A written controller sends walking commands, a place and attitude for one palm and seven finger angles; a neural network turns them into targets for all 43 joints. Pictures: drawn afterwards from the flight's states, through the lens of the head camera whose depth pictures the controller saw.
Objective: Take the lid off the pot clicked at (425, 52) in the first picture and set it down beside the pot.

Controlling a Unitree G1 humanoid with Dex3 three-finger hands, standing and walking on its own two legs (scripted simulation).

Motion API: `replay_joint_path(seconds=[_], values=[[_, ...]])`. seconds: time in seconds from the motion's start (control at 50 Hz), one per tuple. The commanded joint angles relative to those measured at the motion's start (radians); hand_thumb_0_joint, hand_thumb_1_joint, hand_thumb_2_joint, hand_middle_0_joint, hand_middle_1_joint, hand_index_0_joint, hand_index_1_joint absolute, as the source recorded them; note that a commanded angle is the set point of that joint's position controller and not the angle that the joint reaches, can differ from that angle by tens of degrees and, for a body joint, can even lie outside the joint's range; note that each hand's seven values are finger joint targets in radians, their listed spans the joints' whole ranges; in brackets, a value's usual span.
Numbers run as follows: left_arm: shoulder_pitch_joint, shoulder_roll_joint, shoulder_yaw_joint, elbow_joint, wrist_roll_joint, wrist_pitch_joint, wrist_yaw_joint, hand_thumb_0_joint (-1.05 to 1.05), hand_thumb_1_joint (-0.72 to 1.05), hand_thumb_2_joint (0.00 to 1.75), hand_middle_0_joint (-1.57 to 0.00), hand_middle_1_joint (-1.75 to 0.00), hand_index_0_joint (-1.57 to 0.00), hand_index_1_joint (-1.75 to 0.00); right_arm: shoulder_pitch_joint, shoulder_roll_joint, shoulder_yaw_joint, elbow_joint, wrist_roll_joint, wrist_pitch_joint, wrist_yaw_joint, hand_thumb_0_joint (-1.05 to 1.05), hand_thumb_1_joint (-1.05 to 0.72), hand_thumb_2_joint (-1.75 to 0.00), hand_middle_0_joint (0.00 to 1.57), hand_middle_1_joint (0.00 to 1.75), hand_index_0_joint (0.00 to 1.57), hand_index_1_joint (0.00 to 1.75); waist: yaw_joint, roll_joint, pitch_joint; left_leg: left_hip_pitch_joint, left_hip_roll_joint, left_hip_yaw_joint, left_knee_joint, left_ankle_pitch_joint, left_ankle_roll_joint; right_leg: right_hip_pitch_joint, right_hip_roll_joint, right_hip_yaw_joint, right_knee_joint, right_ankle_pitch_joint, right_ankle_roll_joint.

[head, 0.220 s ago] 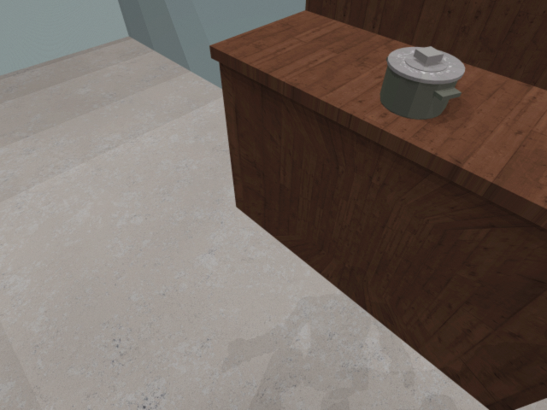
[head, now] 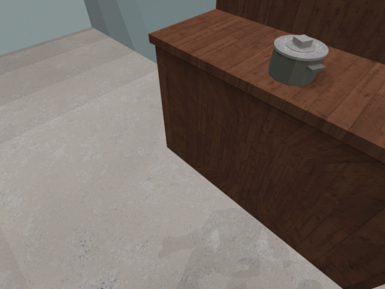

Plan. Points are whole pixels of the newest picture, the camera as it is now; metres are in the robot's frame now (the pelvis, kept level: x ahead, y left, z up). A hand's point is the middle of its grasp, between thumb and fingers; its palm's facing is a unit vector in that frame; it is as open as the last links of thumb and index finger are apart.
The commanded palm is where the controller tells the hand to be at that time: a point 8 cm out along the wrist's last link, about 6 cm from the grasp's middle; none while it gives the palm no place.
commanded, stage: look at it before walking up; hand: left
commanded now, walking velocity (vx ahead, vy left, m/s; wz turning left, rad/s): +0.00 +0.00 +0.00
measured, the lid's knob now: (302, 40) +0.82 -0.31 +0.15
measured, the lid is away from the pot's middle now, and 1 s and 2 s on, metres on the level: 0.00 0.00 0.00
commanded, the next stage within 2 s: walk to a spot facing it in 0.42 s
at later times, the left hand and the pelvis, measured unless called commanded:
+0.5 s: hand out of the picture +0.08 +0.25 -0.15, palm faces -0.02 -0.94 -0.35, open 7.4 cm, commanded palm none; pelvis +0.01 +0.00 +0.00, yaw +0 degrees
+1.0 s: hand out of the picture +0.02 +0.24 -0.18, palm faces +0.20 -0.95 -0.24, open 7.4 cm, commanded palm none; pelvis -0.01 +0.02 -0.01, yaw +13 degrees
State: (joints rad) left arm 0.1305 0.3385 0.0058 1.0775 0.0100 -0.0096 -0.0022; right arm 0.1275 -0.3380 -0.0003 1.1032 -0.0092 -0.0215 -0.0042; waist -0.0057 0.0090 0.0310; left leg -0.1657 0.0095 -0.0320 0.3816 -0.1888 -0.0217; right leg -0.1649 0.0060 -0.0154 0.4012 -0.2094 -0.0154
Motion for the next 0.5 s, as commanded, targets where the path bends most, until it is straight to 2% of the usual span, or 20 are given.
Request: replay_joint_path(seconds=[0.0,0.18,0.24,0.32,0.48], values=[[-0.028,0.214,0.039,-0.061,0.0,-0.018,0.014,0.0,0.9,0.9,-0.2,-0.3,-0.2,-0.3,-0.041,-0.207,-0.039,-0.057,0.001,-0.018,-0.013,0.0,-0.9,-0.9,0.2,0.3,0.2,0.3,0.006,-0.014,-0.063,0.012,0.101,-0.09,-0.058,0.122,0.046,0.02,-0.129,0.113,-0.08,0.087,-0.018],[-0.03,0.216,0.039,-0.062,0.0,-0.019,0.014,0.0,0.9,0.9,-0.2,-0.3,-0.2,-0.3,-0.048,-0.206,-0.038,-0.06,0.002,-0.019,-0.014,0.0,-0.9,-0.9,0.2,0.3,0.2,0.3,0.006,0.002,-0.07,0.029,0.104,-0.09,-0.061,0.154,0.045,0.033,-0.129,0.111,-0.08,0.123,-0.017],[-0.03,0.213,0.039,-0.06,0.0,-0.019,0.014,0.0,0.9,0.9,-0.2,-0.3,-0.2,-0.3,-0.05,-0.206,-0.037,-0.06,0.001,-0.017,-0.014,0.0,-0.9,-0.9,0.2,0.3,0.2,0.3,0.006,-0.016,-0.062,0.029,0.101,-0.088,-0.066,0.142,0.044,0.032,-0.13,0.116,-0.089,0.118,-0.018],[-0.027,0.214,0.039,-0.057,-0.001,-0.018,0.013,0.0,0.9,0.9,-0.2,-0.3,-0.2,-0.3,-0.047,-0.208,-0.035,-0.055,0.002,-0.018,-0.015,0.0,-0.9,-0.9,0.2,0.3,0.2,0.3,0.006,-0.002,-0.071,0.034,0.103,-0.088,-0.067,0.15,0.043,0.041,-0.13,0.112,-0.087,0.124,-0.017],[-0.026,0.218,0.038,-0.053,-0.001,-0.019,0.013,0.0,0.9,0.9,-0.2,-0.3,-0.2,-0.3,-0.041,-0.206,-0.033,-0.05,0.003,-0.015,-0.015,0.0,-0.9,-0.9,0.2,0.3,0.2,0.3,0.005,-0.016,-0.06,0.033,0.103,-0.088,-0.071,0.146,0.041,0.043,-0.13,0.111,-0.096,0.125,-0.017]])
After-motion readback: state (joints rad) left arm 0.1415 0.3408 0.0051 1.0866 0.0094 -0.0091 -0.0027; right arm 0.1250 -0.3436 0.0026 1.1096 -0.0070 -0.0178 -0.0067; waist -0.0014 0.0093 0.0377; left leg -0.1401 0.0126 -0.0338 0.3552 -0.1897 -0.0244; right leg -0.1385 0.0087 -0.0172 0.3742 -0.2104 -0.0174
